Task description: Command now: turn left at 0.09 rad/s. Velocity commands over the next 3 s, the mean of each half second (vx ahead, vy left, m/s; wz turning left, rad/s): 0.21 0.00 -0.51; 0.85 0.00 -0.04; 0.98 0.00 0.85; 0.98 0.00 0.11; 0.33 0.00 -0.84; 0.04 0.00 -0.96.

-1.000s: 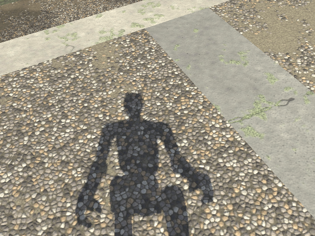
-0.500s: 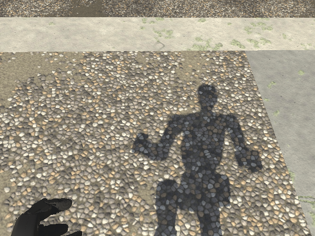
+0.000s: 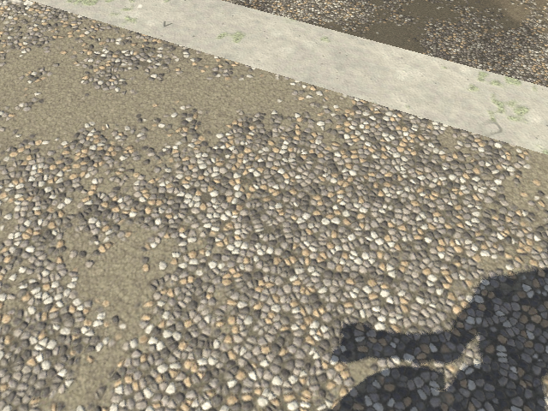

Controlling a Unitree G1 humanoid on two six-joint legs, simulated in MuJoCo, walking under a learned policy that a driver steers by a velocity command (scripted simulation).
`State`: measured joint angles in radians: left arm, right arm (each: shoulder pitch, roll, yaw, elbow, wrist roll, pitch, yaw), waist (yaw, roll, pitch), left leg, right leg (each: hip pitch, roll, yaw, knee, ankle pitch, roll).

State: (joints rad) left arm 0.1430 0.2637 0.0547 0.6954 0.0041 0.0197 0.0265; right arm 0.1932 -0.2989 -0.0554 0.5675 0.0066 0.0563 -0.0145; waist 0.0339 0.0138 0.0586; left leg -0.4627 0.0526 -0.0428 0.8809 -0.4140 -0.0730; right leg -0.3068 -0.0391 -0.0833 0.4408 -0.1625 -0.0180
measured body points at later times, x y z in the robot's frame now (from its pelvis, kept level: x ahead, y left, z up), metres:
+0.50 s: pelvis +0.04 -0.03 +0.00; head +0.04 -0.06 +0.44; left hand +0.29 +0.18 -0.07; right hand +0.05 -0.35 -0.11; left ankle +0.00 +0.14 -0.74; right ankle +0.00 -0.14 -0.72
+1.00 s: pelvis +0.34 -0.23 -0.04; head +0.36 -0.24 +0.41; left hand +0.43 +0.03 -0.17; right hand +0.37 -0.52 -0.15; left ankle +0.45 -0.25 -0.74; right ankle +0.03 -0.16 -0.68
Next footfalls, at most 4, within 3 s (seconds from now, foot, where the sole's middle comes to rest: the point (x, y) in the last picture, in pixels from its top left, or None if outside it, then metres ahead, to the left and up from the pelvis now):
0.06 left None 0.04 0.14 -0.78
0.54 right None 0.04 -0.16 -0.78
1.00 left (408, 393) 0.49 -0.27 -0.78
1.40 right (481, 251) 0.90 -0.52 -0.78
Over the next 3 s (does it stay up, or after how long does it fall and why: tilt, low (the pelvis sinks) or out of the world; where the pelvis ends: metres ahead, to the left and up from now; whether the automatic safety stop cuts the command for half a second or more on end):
stays up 1.54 -0.14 0.00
